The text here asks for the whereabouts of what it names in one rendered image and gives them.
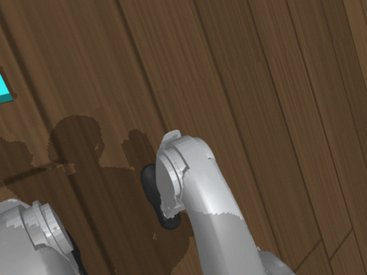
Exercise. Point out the right robot foot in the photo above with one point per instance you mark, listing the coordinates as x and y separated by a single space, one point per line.
148 180

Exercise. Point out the left robot foot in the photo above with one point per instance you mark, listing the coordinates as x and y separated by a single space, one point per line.
76 254

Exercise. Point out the right robot hand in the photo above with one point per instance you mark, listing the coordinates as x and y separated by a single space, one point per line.
273 265

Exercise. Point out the carton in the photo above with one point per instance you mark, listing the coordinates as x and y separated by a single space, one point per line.
4 92

